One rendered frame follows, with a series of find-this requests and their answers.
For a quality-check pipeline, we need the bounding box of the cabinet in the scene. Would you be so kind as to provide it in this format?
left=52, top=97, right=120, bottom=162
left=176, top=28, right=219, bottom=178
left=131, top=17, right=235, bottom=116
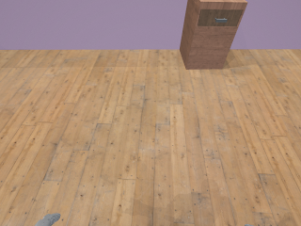
left=180, top=0, right=247, bottom=70

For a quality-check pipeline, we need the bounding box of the left robot hand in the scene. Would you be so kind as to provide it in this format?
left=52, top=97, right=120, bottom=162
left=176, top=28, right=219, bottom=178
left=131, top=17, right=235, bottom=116
left=35, top=213, right=61, bottom=226

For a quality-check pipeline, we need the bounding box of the handle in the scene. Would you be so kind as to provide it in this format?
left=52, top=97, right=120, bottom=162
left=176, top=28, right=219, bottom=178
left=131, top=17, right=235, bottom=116
left=214, top=18, right=227, bottom=23

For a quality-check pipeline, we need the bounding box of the drawer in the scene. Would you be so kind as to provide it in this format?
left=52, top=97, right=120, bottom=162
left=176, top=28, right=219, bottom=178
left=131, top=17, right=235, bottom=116
left=198, top=8, right=242, bottom=26

